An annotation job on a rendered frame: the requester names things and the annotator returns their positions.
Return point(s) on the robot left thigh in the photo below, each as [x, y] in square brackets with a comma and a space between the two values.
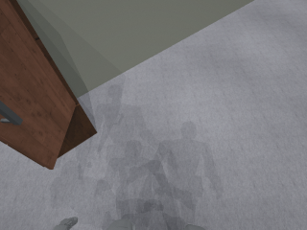
[122, 224]

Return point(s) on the cupboard door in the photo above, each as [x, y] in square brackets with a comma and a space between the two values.
[30, 87]

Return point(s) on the handle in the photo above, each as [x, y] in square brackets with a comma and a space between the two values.
[10, 116]

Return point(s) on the robot left hand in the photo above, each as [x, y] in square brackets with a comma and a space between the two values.
[66, 224]

